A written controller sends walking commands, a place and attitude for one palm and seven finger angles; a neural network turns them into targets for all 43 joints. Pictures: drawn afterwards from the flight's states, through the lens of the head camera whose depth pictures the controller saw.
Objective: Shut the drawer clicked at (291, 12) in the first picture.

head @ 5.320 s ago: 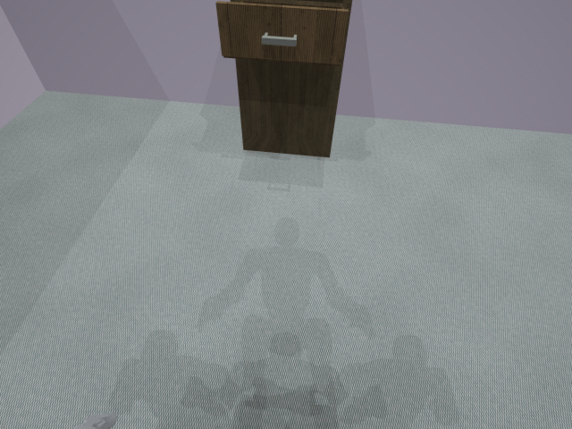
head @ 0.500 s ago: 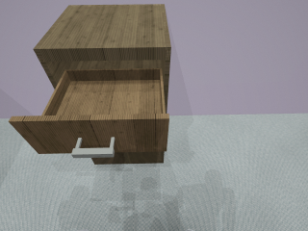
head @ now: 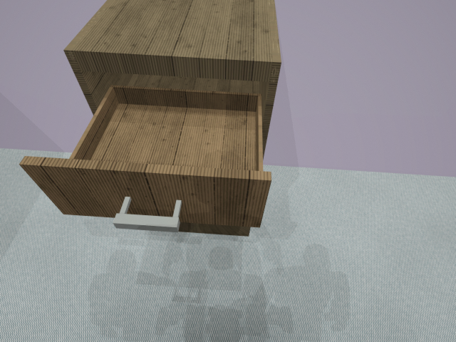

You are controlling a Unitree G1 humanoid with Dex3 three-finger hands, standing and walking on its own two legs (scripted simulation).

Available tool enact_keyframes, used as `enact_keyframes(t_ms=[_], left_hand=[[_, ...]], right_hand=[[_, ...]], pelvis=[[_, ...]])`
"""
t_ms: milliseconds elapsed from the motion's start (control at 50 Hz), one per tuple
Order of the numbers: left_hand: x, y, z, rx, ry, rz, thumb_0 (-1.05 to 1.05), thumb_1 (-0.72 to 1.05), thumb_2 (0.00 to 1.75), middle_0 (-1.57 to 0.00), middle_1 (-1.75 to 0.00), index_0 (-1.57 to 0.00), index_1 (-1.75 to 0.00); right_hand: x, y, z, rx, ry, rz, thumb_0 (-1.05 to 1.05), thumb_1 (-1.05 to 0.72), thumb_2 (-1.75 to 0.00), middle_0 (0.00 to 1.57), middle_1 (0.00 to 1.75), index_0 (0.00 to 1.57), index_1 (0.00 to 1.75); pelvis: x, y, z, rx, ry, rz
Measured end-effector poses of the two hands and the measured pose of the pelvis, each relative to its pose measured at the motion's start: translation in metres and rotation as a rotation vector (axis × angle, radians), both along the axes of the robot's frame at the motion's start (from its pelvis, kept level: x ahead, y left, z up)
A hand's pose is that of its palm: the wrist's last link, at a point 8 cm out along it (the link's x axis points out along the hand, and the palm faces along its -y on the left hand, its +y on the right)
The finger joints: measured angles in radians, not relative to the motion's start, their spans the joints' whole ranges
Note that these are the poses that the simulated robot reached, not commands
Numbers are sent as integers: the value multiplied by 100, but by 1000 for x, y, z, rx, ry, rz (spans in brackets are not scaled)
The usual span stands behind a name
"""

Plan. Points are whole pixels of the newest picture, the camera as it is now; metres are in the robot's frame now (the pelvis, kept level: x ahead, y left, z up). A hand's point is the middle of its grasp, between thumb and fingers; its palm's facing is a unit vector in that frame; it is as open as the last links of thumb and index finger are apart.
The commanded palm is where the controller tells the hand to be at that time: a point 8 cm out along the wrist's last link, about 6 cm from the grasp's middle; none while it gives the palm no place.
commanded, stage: come to a stop and stand still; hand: left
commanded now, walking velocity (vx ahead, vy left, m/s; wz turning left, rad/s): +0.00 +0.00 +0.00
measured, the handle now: (149, 213) +0.33 +0.19 -0.01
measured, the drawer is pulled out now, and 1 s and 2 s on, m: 0.30 0.30 0.30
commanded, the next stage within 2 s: look again from close up in 0.74 s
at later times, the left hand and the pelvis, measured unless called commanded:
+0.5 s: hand out of the picture +0.03 +0.28 -0.17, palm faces -0.02 -0.97 -0.24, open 7.4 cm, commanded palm none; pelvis -0.01 +0.09 +0.00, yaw -3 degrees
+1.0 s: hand out of the picture +0.01 +0.28 -0.17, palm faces -0.05 -0.97 -0.23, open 7.4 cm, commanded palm none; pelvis +0.00 +0.10 +0.01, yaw -3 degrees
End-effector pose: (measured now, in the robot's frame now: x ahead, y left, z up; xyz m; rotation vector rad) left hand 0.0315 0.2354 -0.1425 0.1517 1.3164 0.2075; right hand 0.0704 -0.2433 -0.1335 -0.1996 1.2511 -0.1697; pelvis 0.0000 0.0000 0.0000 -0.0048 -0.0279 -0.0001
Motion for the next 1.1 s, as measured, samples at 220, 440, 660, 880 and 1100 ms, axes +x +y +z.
enact_keyframes(t_ms=[220, 440, 660, 880, 1100], left_hand=[[-31, 60, -6, 29, -3, -64, 0, 91, 89, -20, -30, -20, -30], [-13, 95, 3, 14, -11, -78, 0, 91, 89, -20, -30, -20, -30], [6, 99, 6, 6, -11, -109, 0, 91, 89, -20, -30, -20, -30], [-7, 97, 9, 6, 34, -113, 0, 91, 89, -20, -30, -20, -30], [-32, 83, 10, -4, 117, -81, 0, 91, 89, -20, -30, -20, -30]], right_hand=[[20, 51, 8, 9, -162, 37, 1, -90, -90, 20, 30, 19, 30], [-18, 98, 5, 25, -64, -15, 0, -92, -90, 20, 30, 20, 30], [-53, 116, -4, 35, 33, -59, 0, -91, -90, 20, 30, 20, 30], [-77, 118, -5, 60, 109, -83, 1, -90, -90, 20, 30, 20, 30], [-72, 111, -5, 71, 138, -76, 1, -90, -90, 20, 30, 20, 30]], pelvis=[[-15, 48, -11, -20, 5, -21], [-7, 87, -1, -14, 44, -40], [-7, 106, 2, -2, 23, -45], [-5, 104, 7, 2, 23, -51], [3, 94, 9, 7, 32, -42]])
